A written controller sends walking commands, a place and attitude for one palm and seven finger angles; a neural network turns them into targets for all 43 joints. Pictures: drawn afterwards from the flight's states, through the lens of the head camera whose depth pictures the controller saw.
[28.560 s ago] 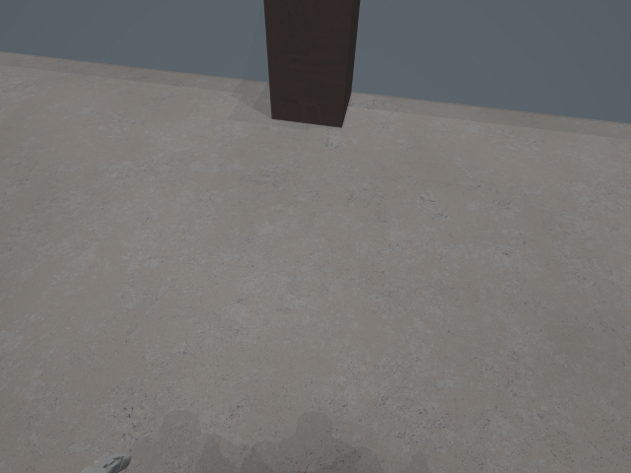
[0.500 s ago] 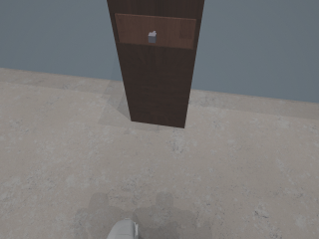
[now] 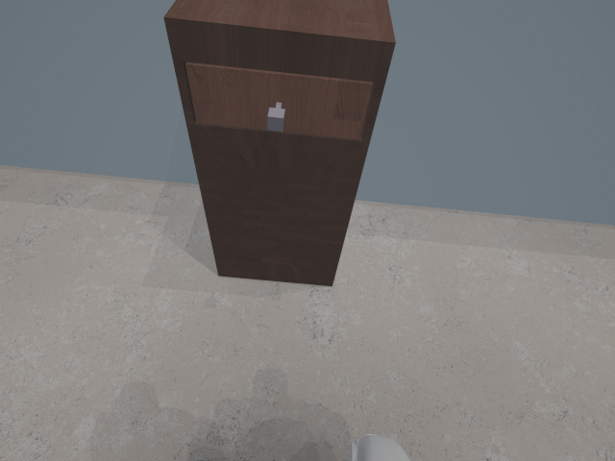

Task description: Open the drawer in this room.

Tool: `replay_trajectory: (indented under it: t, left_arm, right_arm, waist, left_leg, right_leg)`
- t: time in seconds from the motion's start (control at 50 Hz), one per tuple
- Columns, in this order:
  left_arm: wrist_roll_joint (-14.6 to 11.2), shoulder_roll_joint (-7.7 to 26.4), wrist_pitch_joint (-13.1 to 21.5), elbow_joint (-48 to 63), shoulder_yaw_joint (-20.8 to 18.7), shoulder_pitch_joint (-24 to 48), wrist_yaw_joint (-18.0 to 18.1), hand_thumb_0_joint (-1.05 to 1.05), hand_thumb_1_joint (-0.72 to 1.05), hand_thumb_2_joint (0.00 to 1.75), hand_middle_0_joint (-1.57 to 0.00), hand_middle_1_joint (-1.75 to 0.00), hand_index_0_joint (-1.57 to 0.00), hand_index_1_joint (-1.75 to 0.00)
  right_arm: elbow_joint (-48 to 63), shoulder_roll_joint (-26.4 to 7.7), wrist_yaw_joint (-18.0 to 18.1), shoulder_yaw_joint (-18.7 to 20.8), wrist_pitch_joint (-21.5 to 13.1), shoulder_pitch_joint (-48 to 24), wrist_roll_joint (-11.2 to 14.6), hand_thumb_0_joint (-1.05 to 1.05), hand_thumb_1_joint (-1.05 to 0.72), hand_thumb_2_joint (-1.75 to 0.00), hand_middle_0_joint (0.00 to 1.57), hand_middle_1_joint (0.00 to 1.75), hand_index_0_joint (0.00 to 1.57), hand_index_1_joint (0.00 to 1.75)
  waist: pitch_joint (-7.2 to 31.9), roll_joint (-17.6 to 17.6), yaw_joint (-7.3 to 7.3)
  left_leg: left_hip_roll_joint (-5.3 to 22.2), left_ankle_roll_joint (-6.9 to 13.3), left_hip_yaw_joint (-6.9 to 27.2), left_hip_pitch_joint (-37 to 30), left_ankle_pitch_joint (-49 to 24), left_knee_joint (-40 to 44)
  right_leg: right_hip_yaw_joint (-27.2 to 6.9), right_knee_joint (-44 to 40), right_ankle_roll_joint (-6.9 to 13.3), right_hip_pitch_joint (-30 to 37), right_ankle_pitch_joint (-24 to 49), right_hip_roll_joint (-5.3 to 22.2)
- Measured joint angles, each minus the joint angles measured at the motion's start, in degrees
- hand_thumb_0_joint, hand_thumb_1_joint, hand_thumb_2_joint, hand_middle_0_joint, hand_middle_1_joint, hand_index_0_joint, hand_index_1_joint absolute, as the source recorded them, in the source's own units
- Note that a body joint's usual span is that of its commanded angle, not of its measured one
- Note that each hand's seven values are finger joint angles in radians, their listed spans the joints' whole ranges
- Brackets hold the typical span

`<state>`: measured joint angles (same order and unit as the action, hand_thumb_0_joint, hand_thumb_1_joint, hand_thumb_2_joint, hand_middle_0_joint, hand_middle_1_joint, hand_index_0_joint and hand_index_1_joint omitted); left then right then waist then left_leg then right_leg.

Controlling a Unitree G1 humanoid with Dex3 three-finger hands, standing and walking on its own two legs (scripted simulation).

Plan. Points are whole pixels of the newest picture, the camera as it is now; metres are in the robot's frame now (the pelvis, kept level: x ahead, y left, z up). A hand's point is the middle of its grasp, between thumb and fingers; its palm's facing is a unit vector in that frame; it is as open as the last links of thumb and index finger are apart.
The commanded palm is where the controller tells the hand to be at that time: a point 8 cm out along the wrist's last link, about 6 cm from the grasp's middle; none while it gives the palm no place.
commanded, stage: take the last steps up to it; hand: left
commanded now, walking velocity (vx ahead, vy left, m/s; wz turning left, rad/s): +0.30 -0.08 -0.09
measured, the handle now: (277, 114) +0.77 +0.10 -0.01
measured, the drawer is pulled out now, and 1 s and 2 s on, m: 0.00 0.00 0.00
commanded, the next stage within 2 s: come to a stop and stand still in 0.52 s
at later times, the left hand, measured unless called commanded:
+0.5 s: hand (250, 387) +0.25 +0.10 -0.16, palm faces +0.05 -0.98 -0.22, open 7.1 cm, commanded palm none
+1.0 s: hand (245, 423) +0.20 +0.10 -0.19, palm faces +0.02 -0.99 -0.16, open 7.3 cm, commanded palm none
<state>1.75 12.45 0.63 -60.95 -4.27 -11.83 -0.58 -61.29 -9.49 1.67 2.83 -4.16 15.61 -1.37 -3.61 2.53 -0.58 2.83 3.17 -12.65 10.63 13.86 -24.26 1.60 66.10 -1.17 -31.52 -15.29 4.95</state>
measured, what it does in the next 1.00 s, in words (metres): walks ahead: right foot, then left foot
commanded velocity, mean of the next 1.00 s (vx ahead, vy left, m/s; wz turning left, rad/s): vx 0.06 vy -0.04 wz -0.01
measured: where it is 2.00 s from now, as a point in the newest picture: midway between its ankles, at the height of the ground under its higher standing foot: outside the picture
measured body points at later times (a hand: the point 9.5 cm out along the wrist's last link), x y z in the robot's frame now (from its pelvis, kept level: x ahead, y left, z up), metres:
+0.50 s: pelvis +0.16 -0.09 -0.01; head +0.18 -0.10 +0.44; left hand +0.25 +0.15 -0.15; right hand +0.13 -0.30 -0.17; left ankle +0.12 +0.05 -0.66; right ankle +0.19 -0.16 -0.74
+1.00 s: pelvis +0.22 -0.07 -0.01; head +0.26 -0.06 +0.44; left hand +0.20 +0.15 -0.17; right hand +0.31 -0.28 -0.16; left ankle +0.26 +0.04 -0.74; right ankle +0.17 -0.18 -0.72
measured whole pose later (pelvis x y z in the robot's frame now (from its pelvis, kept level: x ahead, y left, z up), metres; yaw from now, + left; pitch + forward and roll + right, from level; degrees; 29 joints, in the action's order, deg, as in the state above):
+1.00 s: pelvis +0.22 -0.07 -0.01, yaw -2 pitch -1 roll +1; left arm 1.1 8.2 -1.8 -63.1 -1.6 -15.6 1.1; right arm -58.9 -6.6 3.5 1.9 -0.4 4.9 -0.3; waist -6.6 1.7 1.7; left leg 2.6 1.7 -9.1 15.6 10.2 -26.6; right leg 3.4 44.3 -1.0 -16.1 -28.7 2.8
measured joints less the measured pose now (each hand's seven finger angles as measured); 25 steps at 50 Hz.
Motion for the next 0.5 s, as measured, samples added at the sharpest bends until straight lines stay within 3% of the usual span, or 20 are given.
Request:
replay_trajectory:
  t: [0.16, 0.28, 0.32, 0.34, 0.38, 0.42, 0.5]
  left_arm:
    - [0.0, -0.7, -1.0, 1.9, 0.8, 5.4, -0.9, 0.01, 0.91, 0.90, -0.20, -0.29, -0.20, -0.30]
    - [-0.3, -2.7, -0.1, 2.2, 1.9, 8.1, -1.3, 0.01, 0.91, 0.90, -0.20, -0.30, -0.20, -0.30]
    - [-0.2, -3.3, 1.5, 2.3, 2.1, 8.2, -1.2, 0.01, 0.91, 0.90, -0.20, -0.30, -0.20, -0.30]
    - [-0.3, -3.8, 2.4, 2.3, 2.1, 8.3, -0.9, 0.01, 0.91, 0.90, -0.20, -0.30, -0.20, -0.30]
    - [-0.7, -4.6, 3.3, 2.1, 2.4, 7.5, -0.4, 0.00, 0.91, 0.90, -0.20, -0.30, -0.20, -0.30]
    - [-1.4, -5.1, 3.4, 1.7, 1.9, 6.0, 0.3, 0.00, 0.91, 0.90, -0.20, -0.30, -0.20, -0.30]
    - [-1.3, -3.6, 3.9, 1.4, 0.8, 3.3, 1.7, -0.04, 0.95, 0.90, -0.21, -0.30, -0.21, -0.30]
  right_arm:
    - [-3.6, 1.8, -0.4, -0.3, 1.0, 7.9, -0.4, 0.00, -0.92, -0.90, 0.20, 0.30, 0.20, 0.30]
    - [-5.1, 3.2, -0.8, -0.4, 1.7, 11.0, -0.5, 0.00, -0.91, -0.90, 0.20, 0.30, 0.20, 0.30]
    - [-5.9, 3.6, -1.0, -0.5, 2.1, 11.7, 0.0, 0.00, -0.91, -0.90, 0.20, 0.30, 0.20, 0.30]
    - [-6.3, 3.6, -1.1, -0.7, 2.7, 11.0, 0.3, 0.00, -0.91, -0.90, 0.20, 0.30, 0.20, 0.30]
    - [-6.1, 3.6, -1.2, -0.7, 3.9, 9.1, 0.8, 0.00, -0.91, -0.90, 0.21, 0.30, 0.20, 0.30]
    - [-5.4, 3.3, -1.2, -0.4, 4.4, 6.8, 0.8, 0.01, -0.91, -0.90, 0.20, 0.30, 0.20, 0.30]
    - [-2.6, 1.8, -1.1, 0.4, 4.4, 1.8, 0.2, 0.01, -0.91, -0.90, 0.20, 0.30, 0.20, 0.30]
  waist:
    - [0.2, -0.4, -2.52]
    - [-0.6, -1.8, -4.72]
    - [-0.8, -2.5, -4.35]
    - [-1.4, -3.1, -4.17]
    - [-2.0, -3.4, -3.70]
    - [-1.8, -3.3, -2.65]
    - [0.0, -4.3, -0.96]
  left_leg:
    - [0.5, -2.2, -0.7, -6.9, 2.6, 3.6]
    - [2.6, -5.6, -1.5, -9.7, 7.9, 0.3]
    - [4.4, -6.3, -0.7, -8.0, 11.4, -6.8]
    - [5.0, -5.8, 1.4, -5.3, 13.7, -14.4]
    - [3.9, -4.6, 6.0, 1.1, 16.3, -29.9]
    - [3.2, -4.0, 7.7, 6.9, 14.0, -39.6]
    - [3.8, -4.4, 8.1, 14.5, 7.2, -40.3]
  right_leg:
    - [2.1, -16.1, -0.7, 0.5, 3.2, 1.8]
    - [5.5, -31.1, 1.1, 7.0, 2.2, -0.1]
    - [6.7, -34.3, 2.4, 9.8, 6.2, -1.2]
    - [7.3, -32.3, 3.3, 9.8, 5.3, -1.7]
    - [8.2, -31.2, 4.5, 11.4, 2.2, -1.9]
    - [8.7, -33.2, 4.7, 13.9, 1.4, -2.3]
    - [10.1, -39.1, 5.0, 18.3, 2.7, -3.6]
